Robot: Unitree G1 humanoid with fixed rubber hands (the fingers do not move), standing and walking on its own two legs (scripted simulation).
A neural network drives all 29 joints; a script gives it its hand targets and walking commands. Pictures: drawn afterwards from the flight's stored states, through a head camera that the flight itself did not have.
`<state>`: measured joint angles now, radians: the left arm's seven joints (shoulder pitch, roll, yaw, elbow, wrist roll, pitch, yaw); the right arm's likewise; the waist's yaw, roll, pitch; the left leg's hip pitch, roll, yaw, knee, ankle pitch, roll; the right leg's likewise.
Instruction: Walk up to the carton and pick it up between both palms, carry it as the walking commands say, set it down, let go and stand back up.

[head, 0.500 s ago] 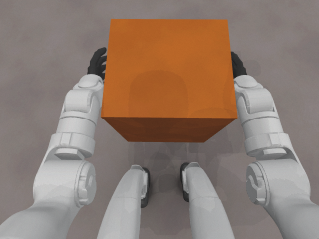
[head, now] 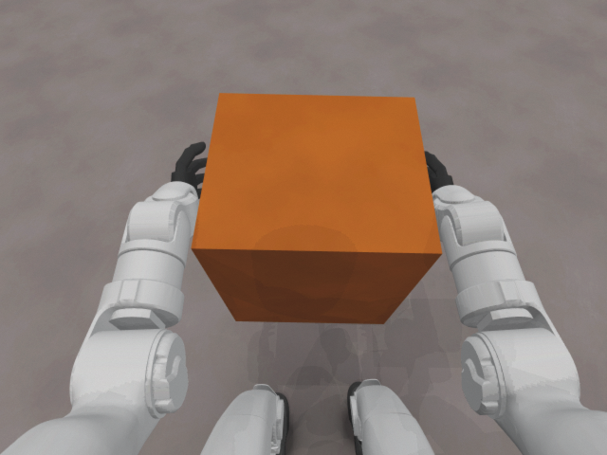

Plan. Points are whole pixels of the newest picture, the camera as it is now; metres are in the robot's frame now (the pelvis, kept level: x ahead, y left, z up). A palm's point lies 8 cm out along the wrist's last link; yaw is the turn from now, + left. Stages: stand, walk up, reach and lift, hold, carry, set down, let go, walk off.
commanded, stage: reach and lift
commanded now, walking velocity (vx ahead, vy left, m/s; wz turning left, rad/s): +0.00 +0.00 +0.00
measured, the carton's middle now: (313, 224) +0.40 +0.01 +0.00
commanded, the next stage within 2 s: hold in 1.02 s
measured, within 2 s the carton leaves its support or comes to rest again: neither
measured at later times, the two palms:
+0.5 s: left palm (164, 178) +0.41 +0.19 +0.10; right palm (434, 186) +0.41 -0.15 +0.08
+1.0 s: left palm (179, 188) +0.41 +0.18 +0.08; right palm (441, 196) +0.40 -0.16 +0.07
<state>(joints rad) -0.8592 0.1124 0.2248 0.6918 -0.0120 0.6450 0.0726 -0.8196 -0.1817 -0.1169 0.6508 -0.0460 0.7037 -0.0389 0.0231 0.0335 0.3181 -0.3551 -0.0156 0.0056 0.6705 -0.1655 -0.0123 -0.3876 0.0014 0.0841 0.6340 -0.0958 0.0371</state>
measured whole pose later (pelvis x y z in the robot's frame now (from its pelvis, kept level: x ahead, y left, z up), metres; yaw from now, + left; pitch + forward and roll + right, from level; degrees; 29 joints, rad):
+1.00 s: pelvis +0.11 +0.02 +0.03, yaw +0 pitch -1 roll -1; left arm -0.37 -0.10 0.32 0.38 0.16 0.72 -0.05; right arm -0.29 -0.01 -0.22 0.29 -0.16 0.81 0.06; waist 0.02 0.04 -0.08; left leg -0.26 -0.01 0.01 0.51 -0.23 0.02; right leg -0.27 0.00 0.08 0.41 -0.14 0.04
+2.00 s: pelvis +0.09 -0.01 +0.01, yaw +0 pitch -6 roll +1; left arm -0.34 -0.07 0.28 0.23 0.11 0.92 -0.04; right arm -0.26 0.03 -0.21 0.14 -0.10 1.00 -0.03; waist 0.02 -0.03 -0.11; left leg -0.26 0.00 0.00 0.65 -0.30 0.02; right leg -0.31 0.00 0.05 0.65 -0.25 0.02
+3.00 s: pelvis +0.08 -0.07 +0.00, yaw +30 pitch +2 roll -3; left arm -0.31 -0.08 0.24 -0.12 0.02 1.21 0.05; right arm -0.18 0.06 -0.19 -0.26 -0.05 1.27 -0.10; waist -0.04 0.04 -0.10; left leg -0.51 0.02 -0.08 0.90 -0.45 -0.01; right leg -0.39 -0.06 -0.16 0.73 -0.36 0.01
